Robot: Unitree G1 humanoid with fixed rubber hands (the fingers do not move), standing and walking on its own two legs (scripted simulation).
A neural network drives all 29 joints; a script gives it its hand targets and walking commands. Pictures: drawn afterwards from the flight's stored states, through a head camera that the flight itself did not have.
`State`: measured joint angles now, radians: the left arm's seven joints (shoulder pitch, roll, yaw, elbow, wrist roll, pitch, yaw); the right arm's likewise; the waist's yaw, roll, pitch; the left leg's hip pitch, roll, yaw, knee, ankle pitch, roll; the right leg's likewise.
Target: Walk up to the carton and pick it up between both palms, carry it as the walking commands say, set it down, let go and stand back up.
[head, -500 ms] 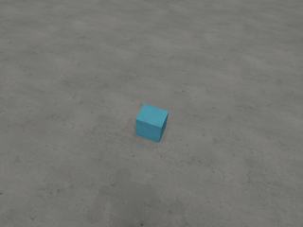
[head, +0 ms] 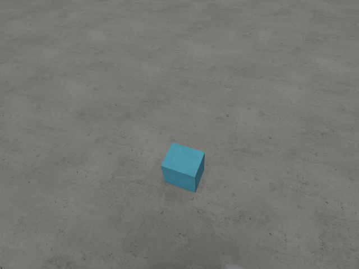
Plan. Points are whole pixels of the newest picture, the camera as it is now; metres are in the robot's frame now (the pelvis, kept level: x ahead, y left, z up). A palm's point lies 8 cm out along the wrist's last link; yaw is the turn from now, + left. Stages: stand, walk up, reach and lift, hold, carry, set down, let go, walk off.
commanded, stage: walk up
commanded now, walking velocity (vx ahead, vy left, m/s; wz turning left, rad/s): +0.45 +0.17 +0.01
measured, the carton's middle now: (184, 167) +0.70 +0.03 -0.66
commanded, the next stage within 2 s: none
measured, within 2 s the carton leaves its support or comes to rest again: neither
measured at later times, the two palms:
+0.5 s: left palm (50, 253) +0.18 +0.35 -0.12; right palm (273, 243) +0.19 -0.19 -0.10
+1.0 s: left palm (75, 223) +0.25 +0.29 -0.09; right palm (285, 220) +0.24 -0.25 -0.13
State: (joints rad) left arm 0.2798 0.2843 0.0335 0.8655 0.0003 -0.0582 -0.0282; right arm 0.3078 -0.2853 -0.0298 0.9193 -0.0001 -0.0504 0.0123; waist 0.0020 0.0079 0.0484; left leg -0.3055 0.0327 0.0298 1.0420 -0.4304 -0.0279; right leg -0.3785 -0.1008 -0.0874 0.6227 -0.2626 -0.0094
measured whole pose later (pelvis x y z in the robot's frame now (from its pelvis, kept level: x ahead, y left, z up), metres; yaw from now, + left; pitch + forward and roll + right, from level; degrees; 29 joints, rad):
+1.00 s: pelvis +0.20 +0.02 +0.01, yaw -1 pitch +0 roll +3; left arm 0.30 0.27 0.02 0.87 0.00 -0.03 -0.02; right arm 0.27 -0.28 -0.04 0.91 0.00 -0.01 0.01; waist 0.01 0.01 0.04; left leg -0.35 0.04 0.03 0.81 -0.37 -0.01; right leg -0.26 -0.09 -0.07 0.52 -0.26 0.01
